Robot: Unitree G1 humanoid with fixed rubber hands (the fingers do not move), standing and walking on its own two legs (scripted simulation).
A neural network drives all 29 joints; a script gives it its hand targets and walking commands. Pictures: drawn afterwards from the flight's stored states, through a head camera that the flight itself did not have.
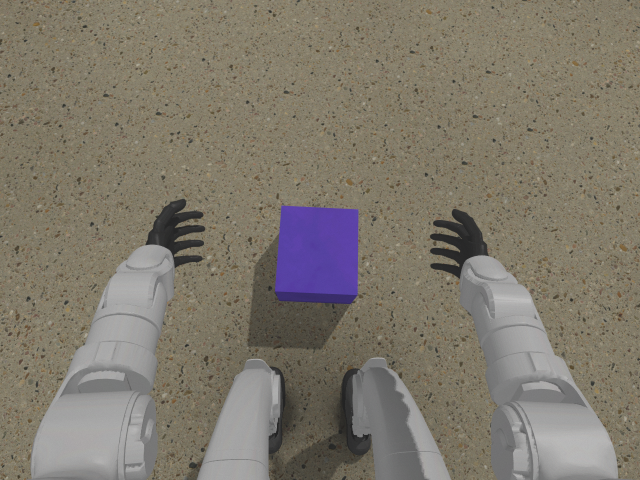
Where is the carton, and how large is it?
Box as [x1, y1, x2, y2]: [275, 206, 357, 303]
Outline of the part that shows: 281,206 275,292 279,300 350,303 357,294 357,209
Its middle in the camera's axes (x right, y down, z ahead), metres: -0.01 +0.05 +1.05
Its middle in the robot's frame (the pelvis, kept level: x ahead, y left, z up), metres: +0.52 -0.02 -0.61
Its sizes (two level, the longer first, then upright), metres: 0.228 0.204 0.157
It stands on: the floor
